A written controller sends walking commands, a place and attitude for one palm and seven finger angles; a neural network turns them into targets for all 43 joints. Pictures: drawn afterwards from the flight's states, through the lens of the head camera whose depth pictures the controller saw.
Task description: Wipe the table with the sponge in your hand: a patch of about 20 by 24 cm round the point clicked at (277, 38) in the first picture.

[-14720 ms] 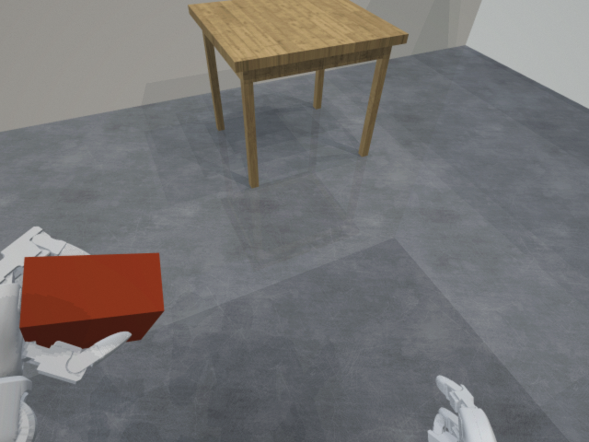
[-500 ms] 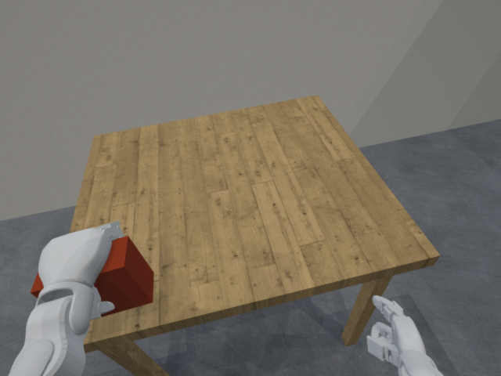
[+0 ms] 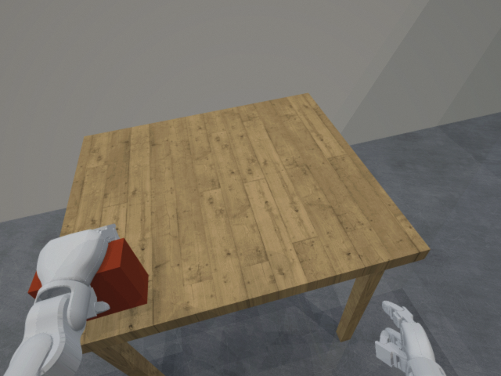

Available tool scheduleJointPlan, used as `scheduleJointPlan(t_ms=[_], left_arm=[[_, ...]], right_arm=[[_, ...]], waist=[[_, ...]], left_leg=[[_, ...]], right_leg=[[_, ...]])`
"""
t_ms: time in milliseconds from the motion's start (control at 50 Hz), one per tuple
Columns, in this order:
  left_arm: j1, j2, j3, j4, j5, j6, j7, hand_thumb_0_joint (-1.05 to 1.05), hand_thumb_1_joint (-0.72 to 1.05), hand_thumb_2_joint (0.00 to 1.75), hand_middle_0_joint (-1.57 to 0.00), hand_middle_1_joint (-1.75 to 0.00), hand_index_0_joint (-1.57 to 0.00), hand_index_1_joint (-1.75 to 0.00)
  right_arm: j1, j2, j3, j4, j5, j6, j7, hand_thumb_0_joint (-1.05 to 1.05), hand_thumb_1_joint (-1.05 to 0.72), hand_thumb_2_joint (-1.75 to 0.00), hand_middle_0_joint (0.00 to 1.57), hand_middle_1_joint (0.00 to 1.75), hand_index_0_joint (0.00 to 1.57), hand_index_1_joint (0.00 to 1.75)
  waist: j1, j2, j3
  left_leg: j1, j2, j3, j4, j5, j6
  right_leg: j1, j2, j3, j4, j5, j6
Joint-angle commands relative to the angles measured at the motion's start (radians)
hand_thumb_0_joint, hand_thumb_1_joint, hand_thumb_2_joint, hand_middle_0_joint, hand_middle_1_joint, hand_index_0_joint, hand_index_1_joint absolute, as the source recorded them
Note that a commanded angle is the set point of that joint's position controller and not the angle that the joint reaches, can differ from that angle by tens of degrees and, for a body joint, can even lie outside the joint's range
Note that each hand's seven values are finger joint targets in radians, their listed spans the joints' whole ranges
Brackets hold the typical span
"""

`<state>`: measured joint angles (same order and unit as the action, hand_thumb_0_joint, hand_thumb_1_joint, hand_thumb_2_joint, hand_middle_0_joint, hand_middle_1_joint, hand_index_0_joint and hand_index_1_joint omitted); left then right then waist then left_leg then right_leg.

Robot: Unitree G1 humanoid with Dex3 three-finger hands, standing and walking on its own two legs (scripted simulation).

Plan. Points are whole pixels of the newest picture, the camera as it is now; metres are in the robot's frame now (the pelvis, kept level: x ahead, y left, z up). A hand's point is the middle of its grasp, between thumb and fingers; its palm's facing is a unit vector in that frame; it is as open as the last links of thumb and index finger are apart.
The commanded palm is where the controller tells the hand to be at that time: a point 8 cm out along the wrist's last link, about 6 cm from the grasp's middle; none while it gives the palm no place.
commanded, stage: move the sponge above the wiping area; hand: left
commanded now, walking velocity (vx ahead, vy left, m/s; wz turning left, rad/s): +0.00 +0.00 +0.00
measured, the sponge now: (100, 288) +0.22 +0.30 +0.02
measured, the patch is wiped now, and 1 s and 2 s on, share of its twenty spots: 0.00 0.00 0.00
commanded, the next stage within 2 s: lower the sponge onto the table in 1.70 s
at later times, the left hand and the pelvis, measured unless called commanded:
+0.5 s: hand (100, 272) +0.24 +0.30 +0.04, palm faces -0.06 -0.10 -0.99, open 10.2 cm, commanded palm +0.22 +0.29 +0.10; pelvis +0.00 +0.01 +0.00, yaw +0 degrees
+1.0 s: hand (105, 274) +0.24 +0.30 +0.02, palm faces -0.09 -0.08 -0.99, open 10.2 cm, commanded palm +0.23 +0.29 +0.09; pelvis +0.00 +0.00 +0.00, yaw +1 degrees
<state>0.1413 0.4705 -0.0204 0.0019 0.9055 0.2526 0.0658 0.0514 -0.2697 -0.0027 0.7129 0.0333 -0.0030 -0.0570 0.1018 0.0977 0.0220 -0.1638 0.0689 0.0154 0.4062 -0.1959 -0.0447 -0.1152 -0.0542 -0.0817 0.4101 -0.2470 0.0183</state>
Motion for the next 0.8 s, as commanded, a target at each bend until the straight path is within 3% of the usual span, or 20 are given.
scheduleJointPlan(t_ms=[0,60,80,140,160,200,260,320,360,380,440,460,520,560,580,620,660,680,760,780], left_arm=[[-0.205,0.238,0.158,-0.172,0.023,-0.004,0.055,0.00,0.10,1.30,-1.20,-1.60,-1.20,-1.60],[-0.254,0.274,0.184,-0.178,0.026,-0.020,0.061,0.00,0.10,1.30,-1.20,-1.60,-1.20,-1.60],[-0.284,0.229,0.135,-0.182,0.030,-0.027,0.060,0.00,0.10,1.30,-1.20,-1.60,-1.20,-1.60],[-0.276,0.230,0.136,-0.163,0.039,-0.050,0.072,0.00,0.10,1.30,-1.20,-1.60,-1.20,-1.60],[-0.268,0.263,0.178,-0.182,0.039,-0.051,0.080,0.00,0.10,1.30,-1.20,-1.60,-1.20,-1.60],[-0.244,0.230,0.151,-0.168,0.043,-0.054,0.086,0.00,0.10,1.30,-1.20,-1.60,-1.20,-1.60],[-0.258,0.249,0.178,-0.143,0.043,-0.037,0.094,0.00,0.10,1.30,-1.20,-1.60,-1.20,-1.60],[-0.267,0.190,0.113,-0.124,0.048,-0.021,0.095,0.00,0.10,1.30,-1.20,-1.60,-1.20,-1.60],[-0.268,0.212,0.135,-0.128,0.046,-0.008,0.097,0.00,0.10,1.30,-1.20,-1.60,-1.20,-1.60],[-0.278,0.167,0.087,-0.130,0.045,-0.005,0.094,0.00,0.10,1.30,-1.20,-1.60,-1.20,-1.60],[-0.284,0.190,0.098,-0.105,0.060,0.001,0.091,0.00,0.10,1.30,-1.20,-1.60,-1.20,-1.60],[-0.281,0.216,0.130,-0.131,0.058,0.002,0.095,0.00,0.10,1.30,-1.20,-1.60,-1.20,-1.60],[-0.298,0.171,0.077,-0.123,0.068,-0.004,0.097,0.00,0.10,1.30,-1.20,-1.60,-1.20,-1.60],[-0.302,0.206,0.118,-0.129,0.071,-0.004,0.106,0.00,0.10,1.30,-1.20,-1.60,-1.20,-1.60],[-0.307,0.150,0.062,-0.137,0.069,-0.004,0.105,0.00,0.10,1.30,-1.20,-1.60,-1.20,-1.60],[-0.320,0.149,0.055,-0.111,0.076,-0.007,0.109,0.00,0.10,1.30,-1.20,-1.60,-1.20,-1.60],[-0.324,0.208,0.116,-0.090,0.077,0.004,0.118,0.00,0.10,1.30,-1.20,-1.60,-1.20,-1.60],[-0.330,0.152,0.064,-0.101,0.074,0.004,0.116,0.00,0.10,1.30,-1.20,-1.60,-1.20,-1.60],[-0.335,0.215,0.124,-0.057,0.081,0.015,0.124,0.00,0.10,1.30,-1.20,-1.60,-1.20,-1.60],[-0.331,0.180,0.091,-0.065,0.075,0.015,0.122,0.00,0.10,1.30,-1.20,-1.60,-1.20,-1.60]], right_arm=[[-0.187,-0.097,-0.030,-0.175,-0.001,-0.060,-0.008,0.00,-0.90,-0.90,0.20,0.30,0.20,0.30],[-0.197,-0.101,-0.028,-0.166,-0.002,-0.061,-0.013,0.00,-0.90,-0.90,0.20,0.30,0.20,0.30],[-0.187,-0.095,-0.026,-0.169,-0.004,-0.066,-0.016,0.00,-0.90,-0.90,0.20,0.30,0.20,0.30],[-0.164,-0.101,-0.039,-0.158,-0.009,-0.073,-0.014,0.00,-0.90,-0.90,0.20,0.30,0.20,0.30],[-0.181,-0.098,-0.035,-0.161,-0.008,-0.076,-0.016,0.00,-0.90,-0.90,0.20,0.30,0.20,0.30],[-0.163,-0.096,-0.039,-0.157,-0.009,-0.074,-0.013,0.00,-0.90,-0.90,0.20,0.30,0.20,0.30],[-0.179,-0.102,-0.038,-0.155,-0.006,-0.066,-0.010,0.00,-0.90,-0.90,0.20,0.30,0.20,0.30],[-0.168,-0.100,-0.040,-0.158,-0.003,-0.064,-0.006,0.00,-0.90,-0.90,0.20,0.30,0.20,0.30],[-0.186,-0.099,-0.035,-0.161,-0.001,-0.062,-0.004,0.00,-0.90,-0.90,0.20,0.30,0.20,0.30],[-0.174,-0.095,-0.034,-0.167,0.000,-0.064,-0.005,0.00,-0.90,-0.90,0.20,0.30,0.20,0.30],[-0.167,-0.102,-0.038,-0.159,-0.004,-0.054,-0.002,0.00,-0.90,-0.90,0.20,0.30,0.20,0.30],[-0.186,-0.099,-0.035,-0.164,-0.003,-0.055,-0.003,0.00,-0.90,-0.90,0.20,0.30,0.20,0.30],[-0.169,-0.097,-0.037,-0.164,-0.004,-0.055,0.000,0.00,-0.90,-0.90,0.20,0.30,0.20,0.30],[-0.176,-0.098,-0.036,-0.162,-0.005,-0.055,0.000,0.00,-0.90,-0.90,0.20,0.30,0.20,0.30],[-0.171,-0.091,-0.034,-0.167,-0.004,-0.055,0.000,0.00,-0.90,-0.90,0.20,0.30,0.20,0.30],[-0.162,-0.095,-0.038,-0.159,-0.006,-0.056,0.002,0.00,-0.90,-0.90,0.20,0.30,0.20,0.30],[-0.179,-0.101,-0.036,-0.153,-0.002,-0.050,-0.001,0.00,-0.90,-0.90,0.20,0.30,0.20,0.30],[-0.167,-0.093,-0.035,-0.164,-0.002,-0.053,-0.002,0.00,-0.90,-0.90,0.20,0.30,0.20,0.30],[-0.177,-0.102,-0.037,-0.151,-0.001,-0.046,-0.004,0.00,-0.90,-0.90,0.20,0.30,0.20,0.30],[-0.167,-0.098,-0.037,-0.160,0.000,-0.047,-0.005,0.00,-0.90,-0.90,0.20,0.30,0.20,0.30]], waist=[[0.013,-0.055,-0.180],[0.007,-0.037,-0.179],[-0.001,-0.023,-0.196],[0.001,-0.026,-0.226],[0.010,-0.014,-0.226],[0.007,-0.023,-0.247],[0.010,-0.027,-0.208],[0.002,-0.033,-0.222],[0.009,-0.024,-0.209],[0.001,-0.024,-0.217],[0.001,-0.053,-0.235],[0.010,-0.026,-0.233],[0.000,-0.024,-0.247],[0.006,-0.025,-0.236],[-0.002,-0.009,-0.234],[-0.004,-0.028,-0.242],[0.003,-0.035,-0.219],[-0.002,-0.034,-0.236],[0.006,-0.048,-0.229],[0.003,-0.035,-0.246]], left_leg=[[0.071,-0.092,-0.005,-0.019,0.188,0.082],[0.080,-0.093,-0.010,-0.021,0.176,0.079],[0.078,-0.096,-0.003,-0.016,0.175,0.084],[0.090,-0.092,-0.009,-0.005,0.207,0.083],[0.098,-0.091,-0.011,-0.008,0.208,0.082],[0.090,-0.091,-0.008,0.001,0.230,0.082],[0.073,-0.088,-0.015,-0.011,0.207,0.075],[0.062,-0.087,-0.014,-0.010,0.213,0.075],[0.063,-0.086,-0.019,-0.020,0.197,0.073],[0.059,-0.087,-0.010,-0.015,0.198,0.078],[0.059,-0.087,-0.014,-0.008,0.223,0.077],[0.068,-0.087,-0.016,-0.012,0.215,0.076],[0.068,-0.086,-0.018,-0.005,0.226,0.077],[0.073,-0.084,-0.023,-0.006,0.223,0.075],[0.066,-0.087,-0.016,-0.005,0.213,0.078],[0.070,-0.084,-0.019,0.000,0.222,0.078],[0.062,-0.087,-0.021,-0.006,0.197,0.074],[0.057,-0.090,-0.013,-0.005,0.194,0.079],[0.055,-0.091,-0.014,-0.001,0.196,0.076],[0.050,-0.094,-0.006,0.001,0.194,0.080]], right_leg=[[-0.006,0.056,0.034,-0.067,0.172,-0.063],[-0.017,0.065,0.058,-0.075,0.158,-0.070],[-0.019,0.059,0.029,-0.070,0.157,-0.065],[-0.018,0.057,0.030,-0.059,0.193,-0.066],[-0.015,0.066,0.050,-0.060,0.189,-0.073],[-0.009,0.060,0.025,-0.048,0.213,-0.068],[-0.022,0.066,0.046,-0.053,0.190,-0.074],[-0.022,0.059,0.018,-0.047,0.193,-0.069],[-0.023,0.068,0.033,-0.050,0.169,-0.075],[-0.023,0.064,0.010,-0.043,0.176,-0.070],[-0.014,0.060,0.017,-0.037,0.214,-0.069],[-0.011,0.067,0.033,-0.042,0.199,-0.075],[-0.023,0.063,0.012,-0.036,0.200,-0.072],[-0.027,0.072,0.030,-0.036,0.193,-0.079],[-0.033,0.067,0.008,-0.035,0.184,-0.074],[-0.040,0.065,0.012,-0.032,0.195,-0.074],[-0.039,0.071,0.034,-0.041,0.174,-0.079],[-0.031,0.067,0.011,-0.033,0.180,-0.073],[-0.029,0.068,0.041,-0.037,0.196,-0.077],[-0.019,0.063,0.019,-0.031,0.200,-0.072]])
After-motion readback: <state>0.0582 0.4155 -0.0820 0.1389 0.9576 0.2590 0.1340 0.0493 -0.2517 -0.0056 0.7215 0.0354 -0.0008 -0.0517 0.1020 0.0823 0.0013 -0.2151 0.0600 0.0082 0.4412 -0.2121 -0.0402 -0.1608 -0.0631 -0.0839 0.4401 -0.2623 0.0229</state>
